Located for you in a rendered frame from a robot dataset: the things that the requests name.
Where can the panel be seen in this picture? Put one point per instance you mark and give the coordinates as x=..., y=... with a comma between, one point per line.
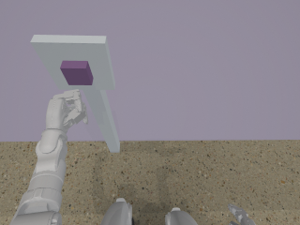
x=54, y=49

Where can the robot left hand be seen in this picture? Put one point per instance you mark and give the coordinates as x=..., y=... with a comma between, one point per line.
x=61, y=116

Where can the robot left forearm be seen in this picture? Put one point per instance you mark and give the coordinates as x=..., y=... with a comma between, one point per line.
x=44, y=191

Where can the button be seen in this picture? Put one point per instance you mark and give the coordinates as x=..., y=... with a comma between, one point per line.
x=77, y=72

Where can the robot right hand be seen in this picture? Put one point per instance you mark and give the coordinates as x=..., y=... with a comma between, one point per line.
x=241, y=215

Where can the left robot thigh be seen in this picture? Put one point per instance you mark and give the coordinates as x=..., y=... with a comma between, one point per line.
x=119, y=213

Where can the robot left upper arm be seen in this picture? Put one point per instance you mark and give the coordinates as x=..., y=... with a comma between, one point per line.
x=38, y=218

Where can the robot left shin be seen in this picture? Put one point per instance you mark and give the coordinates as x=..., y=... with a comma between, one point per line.
x=120, y=200

